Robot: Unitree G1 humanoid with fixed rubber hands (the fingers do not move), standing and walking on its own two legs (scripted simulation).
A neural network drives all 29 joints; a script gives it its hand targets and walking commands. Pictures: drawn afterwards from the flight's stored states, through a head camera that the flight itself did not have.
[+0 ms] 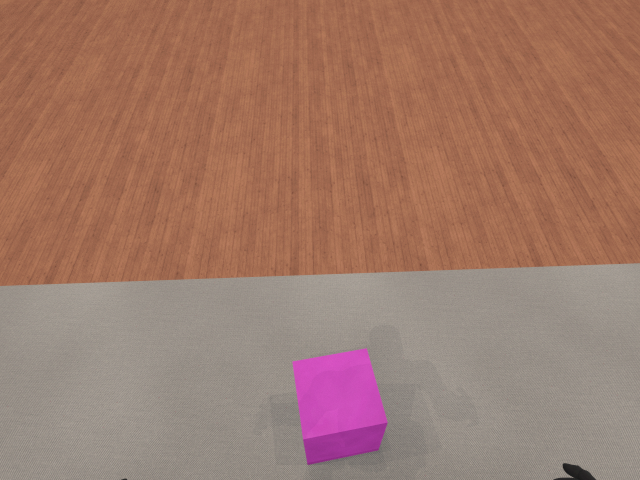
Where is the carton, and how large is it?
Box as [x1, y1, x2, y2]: [292, 348, 387, 464]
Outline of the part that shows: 366,348 292,361 303,441 308,464 378,449 387,422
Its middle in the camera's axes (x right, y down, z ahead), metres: +0.05 +0.47 +1.10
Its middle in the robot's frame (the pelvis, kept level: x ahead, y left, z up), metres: +0.45 -0.01 -0.66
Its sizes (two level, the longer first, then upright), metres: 0.210 0.200 0.250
